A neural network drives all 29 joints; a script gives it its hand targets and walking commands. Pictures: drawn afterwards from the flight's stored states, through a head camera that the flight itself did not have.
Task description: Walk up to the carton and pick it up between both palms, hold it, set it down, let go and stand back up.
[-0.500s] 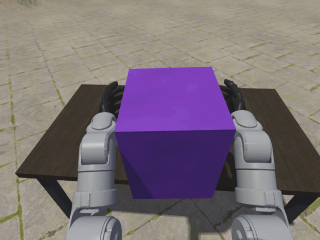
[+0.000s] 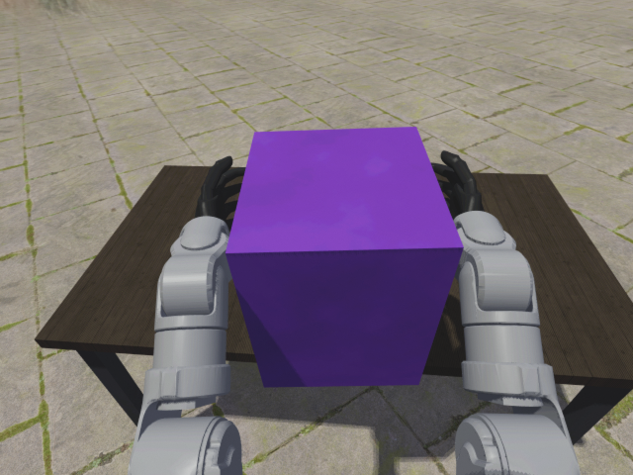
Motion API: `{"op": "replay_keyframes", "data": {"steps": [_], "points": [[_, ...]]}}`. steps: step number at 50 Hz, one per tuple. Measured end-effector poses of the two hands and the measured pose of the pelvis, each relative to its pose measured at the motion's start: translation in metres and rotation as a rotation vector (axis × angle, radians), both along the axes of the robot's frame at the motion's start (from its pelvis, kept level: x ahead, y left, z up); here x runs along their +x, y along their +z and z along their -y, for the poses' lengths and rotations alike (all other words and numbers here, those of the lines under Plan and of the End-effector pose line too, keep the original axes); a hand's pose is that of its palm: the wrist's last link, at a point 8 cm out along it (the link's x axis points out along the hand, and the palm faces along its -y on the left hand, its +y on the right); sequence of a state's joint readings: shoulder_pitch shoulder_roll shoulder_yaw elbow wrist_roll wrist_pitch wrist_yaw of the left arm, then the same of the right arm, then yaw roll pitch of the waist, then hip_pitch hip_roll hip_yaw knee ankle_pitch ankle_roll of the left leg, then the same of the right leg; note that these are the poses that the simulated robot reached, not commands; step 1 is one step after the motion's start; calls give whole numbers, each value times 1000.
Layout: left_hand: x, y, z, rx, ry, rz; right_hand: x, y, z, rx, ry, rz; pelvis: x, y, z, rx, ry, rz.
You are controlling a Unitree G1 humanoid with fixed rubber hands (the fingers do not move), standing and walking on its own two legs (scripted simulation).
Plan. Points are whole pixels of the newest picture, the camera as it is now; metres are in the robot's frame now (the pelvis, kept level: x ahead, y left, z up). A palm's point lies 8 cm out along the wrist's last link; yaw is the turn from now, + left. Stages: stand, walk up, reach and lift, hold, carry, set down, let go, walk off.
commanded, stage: hold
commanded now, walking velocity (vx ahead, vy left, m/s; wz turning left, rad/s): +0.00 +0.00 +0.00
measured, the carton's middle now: (338, 260) +0.35 +0.00 +0.14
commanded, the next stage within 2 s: none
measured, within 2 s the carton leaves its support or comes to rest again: neither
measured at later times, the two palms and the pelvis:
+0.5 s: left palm (210, 226) +0.35 +0.15 +0.19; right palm (457, 217) +0.36 -0.14 +0.20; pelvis +0.00 +0.00 +0.00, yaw +0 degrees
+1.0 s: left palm (212, 223) +0.35 +0.15 +0.20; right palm (459, 215) +0.36 -0.14 +0.20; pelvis +0.01 +0.00 +0.00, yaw +0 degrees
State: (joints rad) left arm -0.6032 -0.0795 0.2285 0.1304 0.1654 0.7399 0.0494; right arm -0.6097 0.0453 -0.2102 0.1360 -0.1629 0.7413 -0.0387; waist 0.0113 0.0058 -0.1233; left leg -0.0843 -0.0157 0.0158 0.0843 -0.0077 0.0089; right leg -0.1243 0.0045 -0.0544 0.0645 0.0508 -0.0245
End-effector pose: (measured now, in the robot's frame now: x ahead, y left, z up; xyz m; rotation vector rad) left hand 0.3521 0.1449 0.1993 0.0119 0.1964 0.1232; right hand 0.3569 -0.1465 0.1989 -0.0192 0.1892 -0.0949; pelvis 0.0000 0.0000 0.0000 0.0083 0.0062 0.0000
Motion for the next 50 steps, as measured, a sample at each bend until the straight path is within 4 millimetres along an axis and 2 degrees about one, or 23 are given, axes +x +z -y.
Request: {"op": "replay_keyframes", "data": {"steps": [9, 18, 25, 50], "points": [[1, -6, -1, -5, -1, -14, 1, -3, 0, -4, -1, -14, 2, 0, 1, 0, 0, 3], [-1, 0, -4, -1, 9, 6, 1, 3, -4, -5, 6, 7, 3, 0, 0, -1, 1, 2], [-1, -5, -5, -6, 9, -15, 2, -2, -5, -2, 6, -14, 4, 0, -1, -1, 1, 6], [2, -4, -3, -5, 8, -8, 4, -1, -3, -3, 6, -6, 6, 1, -1, -1, 3, 0]]}}
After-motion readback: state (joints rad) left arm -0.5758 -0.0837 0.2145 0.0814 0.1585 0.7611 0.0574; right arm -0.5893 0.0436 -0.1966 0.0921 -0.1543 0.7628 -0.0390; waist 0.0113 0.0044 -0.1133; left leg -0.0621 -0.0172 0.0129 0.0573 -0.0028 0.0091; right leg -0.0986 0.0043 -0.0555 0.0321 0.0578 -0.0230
